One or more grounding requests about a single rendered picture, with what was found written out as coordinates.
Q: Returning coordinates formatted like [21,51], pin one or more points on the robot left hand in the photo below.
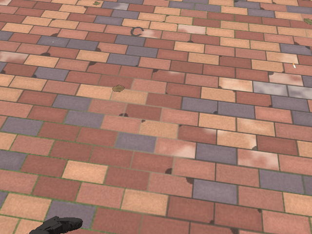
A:
[58,225]

